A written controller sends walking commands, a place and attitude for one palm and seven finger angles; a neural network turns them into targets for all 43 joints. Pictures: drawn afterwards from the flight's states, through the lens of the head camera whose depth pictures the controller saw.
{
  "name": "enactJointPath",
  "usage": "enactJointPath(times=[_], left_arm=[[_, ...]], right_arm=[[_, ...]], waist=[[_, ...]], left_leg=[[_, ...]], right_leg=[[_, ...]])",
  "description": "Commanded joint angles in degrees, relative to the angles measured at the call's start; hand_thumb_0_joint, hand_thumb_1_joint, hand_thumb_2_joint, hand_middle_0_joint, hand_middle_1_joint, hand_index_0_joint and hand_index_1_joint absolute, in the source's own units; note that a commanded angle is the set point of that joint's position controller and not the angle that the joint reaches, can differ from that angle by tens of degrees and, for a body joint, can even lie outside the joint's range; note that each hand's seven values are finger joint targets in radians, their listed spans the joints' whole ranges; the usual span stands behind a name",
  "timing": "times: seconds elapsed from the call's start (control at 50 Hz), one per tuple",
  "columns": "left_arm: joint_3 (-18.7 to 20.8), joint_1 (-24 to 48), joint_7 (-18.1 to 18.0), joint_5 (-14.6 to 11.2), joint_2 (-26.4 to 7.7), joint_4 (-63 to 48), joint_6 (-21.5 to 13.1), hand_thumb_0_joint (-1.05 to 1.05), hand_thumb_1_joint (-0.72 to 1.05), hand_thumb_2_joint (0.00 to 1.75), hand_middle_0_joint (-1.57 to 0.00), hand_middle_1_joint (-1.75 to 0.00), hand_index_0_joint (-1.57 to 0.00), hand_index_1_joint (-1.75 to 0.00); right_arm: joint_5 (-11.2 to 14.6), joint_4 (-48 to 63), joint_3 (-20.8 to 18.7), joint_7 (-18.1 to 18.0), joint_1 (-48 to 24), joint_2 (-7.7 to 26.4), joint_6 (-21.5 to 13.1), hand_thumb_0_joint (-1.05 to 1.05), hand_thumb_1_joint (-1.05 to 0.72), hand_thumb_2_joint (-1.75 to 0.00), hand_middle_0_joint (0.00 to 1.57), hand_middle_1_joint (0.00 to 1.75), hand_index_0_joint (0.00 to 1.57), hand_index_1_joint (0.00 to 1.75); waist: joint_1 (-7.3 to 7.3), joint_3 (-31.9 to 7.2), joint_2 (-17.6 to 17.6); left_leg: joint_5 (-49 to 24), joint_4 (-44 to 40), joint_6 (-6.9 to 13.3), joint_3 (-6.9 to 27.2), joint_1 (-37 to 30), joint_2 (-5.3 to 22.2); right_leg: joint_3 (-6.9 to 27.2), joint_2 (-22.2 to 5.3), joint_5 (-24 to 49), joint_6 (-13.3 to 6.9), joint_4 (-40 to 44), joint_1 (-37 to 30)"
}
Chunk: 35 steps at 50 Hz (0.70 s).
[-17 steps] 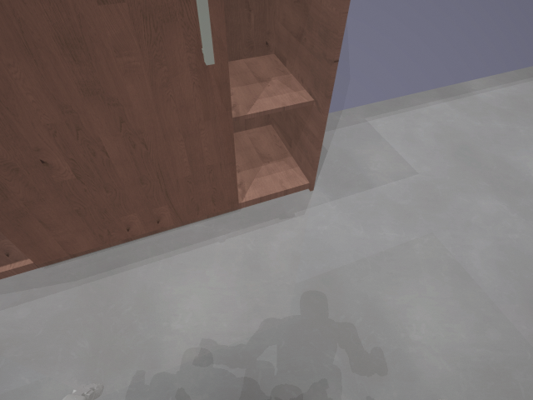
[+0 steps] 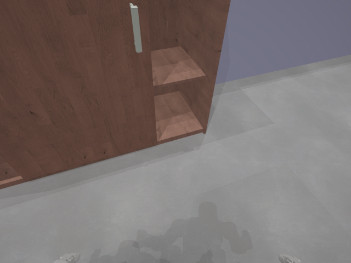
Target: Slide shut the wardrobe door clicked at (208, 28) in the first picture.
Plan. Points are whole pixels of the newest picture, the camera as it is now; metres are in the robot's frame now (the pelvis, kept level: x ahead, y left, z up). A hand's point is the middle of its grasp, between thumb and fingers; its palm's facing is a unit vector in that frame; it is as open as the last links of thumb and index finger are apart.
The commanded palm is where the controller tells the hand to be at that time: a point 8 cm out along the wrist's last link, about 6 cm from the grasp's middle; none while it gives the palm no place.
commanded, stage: stand and wait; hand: left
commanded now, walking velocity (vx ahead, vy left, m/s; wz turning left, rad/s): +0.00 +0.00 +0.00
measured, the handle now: (135, 28) +0.97 +0.23 +0.11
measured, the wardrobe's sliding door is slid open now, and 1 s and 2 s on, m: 0.38 0.38 0.38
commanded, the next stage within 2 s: look at it before walking up in 0.70 s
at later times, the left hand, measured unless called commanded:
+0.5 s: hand out of the picture +0.05 +0.23 -0.15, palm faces -0.04 -0.94 -0.34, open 7.4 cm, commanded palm none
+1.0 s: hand out of the picture +0.05 +0.23 -0.15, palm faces -0.04 -0.94 -0.33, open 7.4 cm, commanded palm none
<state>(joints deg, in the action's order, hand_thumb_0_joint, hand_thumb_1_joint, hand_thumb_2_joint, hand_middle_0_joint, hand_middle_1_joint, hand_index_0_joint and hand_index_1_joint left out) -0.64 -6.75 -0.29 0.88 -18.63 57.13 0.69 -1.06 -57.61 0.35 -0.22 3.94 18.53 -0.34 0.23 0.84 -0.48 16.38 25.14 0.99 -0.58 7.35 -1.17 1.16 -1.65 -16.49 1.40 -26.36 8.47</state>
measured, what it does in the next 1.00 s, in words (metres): stands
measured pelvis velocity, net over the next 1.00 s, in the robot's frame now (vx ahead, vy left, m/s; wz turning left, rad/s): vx -0.03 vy -0.01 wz -0.01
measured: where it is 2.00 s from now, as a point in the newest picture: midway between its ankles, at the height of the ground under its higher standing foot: outside the picture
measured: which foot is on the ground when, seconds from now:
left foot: down 0.00-1.00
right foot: down 0.00-1.00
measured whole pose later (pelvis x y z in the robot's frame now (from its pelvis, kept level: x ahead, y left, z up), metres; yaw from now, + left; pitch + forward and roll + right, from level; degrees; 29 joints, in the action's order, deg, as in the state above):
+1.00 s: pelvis -0.03 -0.01 +0.01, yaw +0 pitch -2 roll +0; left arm -0.5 -7.9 0.1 0.8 -19.2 62.1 -0.1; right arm -0.7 -63.8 0.4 0.1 7.1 19.3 -0.3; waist -0.3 1.9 -0.3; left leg 11.6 20.9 -0.4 -0.4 7.6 0.5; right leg 1.0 0.0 -11.3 0.2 -21.6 8.6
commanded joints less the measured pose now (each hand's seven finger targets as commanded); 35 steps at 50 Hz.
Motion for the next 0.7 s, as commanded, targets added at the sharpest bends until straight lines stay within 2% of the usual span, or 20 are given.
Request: enactJointPath(times=[0.0,0.04,0.14,0.38,0.68], left_arm=[[3.0,2.1,-0.7,-0.1,-12.4,-3.5,-1.7,0.00,0.90,0.90,-0.20,-0.30,-0.20,-0.30],[3.0,1.9,-0.8,-0.2,-12.5,-3.2,-1.8,0.00,0.90,0.90,-0.20,-0.30,-0.20,-0.30],[2.9,1.7,-0.7,-0.2,-12.6,-1.8,-1.9,0.00,0.90,0.90,-0.20,-0.30,-0.20,-0.30],[2.5,1.4,-0.5,-0.4,-12.8,0.7,-2.0,0.00,0.90,0.90,-0.20,-0.30,-0.20,-0.30],[2.5,1.7,-0.4,-0.2,-12.6,0.9,-2.2,0.00,0.90,0.90,-0.20,-0.30,-0.20,-0.30]], right_arm=[[0.2,2.9,-3.0,-0.9,-2.1,12.0,-1.6,0.00,-0.90,-0.90,0.20,0.30,0.20,0.30],[0.4,2.4,-3.0,-0.9,-1.8,12.1,-1.6,0.00,-0.90,-0.90,0.20,0.30,0.20,0.30],[0.5,0.9,-2.7,-0.8,-1.1,12.1,-1.4,0.00,-0.90,-0.90,0.20,0.30,0.20,0.30],[0.6,-2.0,-2.2,-0.7,0.1,12.5,-1.5,0.00,-0.90,-0.90,0.20,0.30,0.20,0.30],[0.5,-2.7,-2.4,-0.5,0.7,12.3,-1.6,0.00,-0.90,-0.90,0.20,0.30,0.20,0.30]], waist=[[-0.21,-4.4,-0.1],[-0.24,-5.3,0.6],[-0.22,-3.8,-0.3],[-0.06,-2.3,0.0],[-0.26,-1.8,-0.8]], left_leg=[[-18.8,-3.7,1.3,4.5,-1.2,7.4],[-19.2,-3.6,1.3,4.6,-1.9,7.5],[-16.1,-4.7,1.1,4.8,-1.0,7.6],[-10.4,-7.2,0.8,5.3,0.0,7.7],[-8.9,-7.5,0.5,5.3,0.1,7.8]], right_leg=[[3.4,-5.1,18.9,-3.2,3.2,-1.1],[3.4,-5.1,19.0,-3.2,3.4,-1.7],[4.1,-5.2,17.3,-3.3,4.9,-1.6],[5.2,-5.1,11.0,-3.2,7.5,-0.4],[5.9,-5.0,8.3,-3.2,8.8,1.5]])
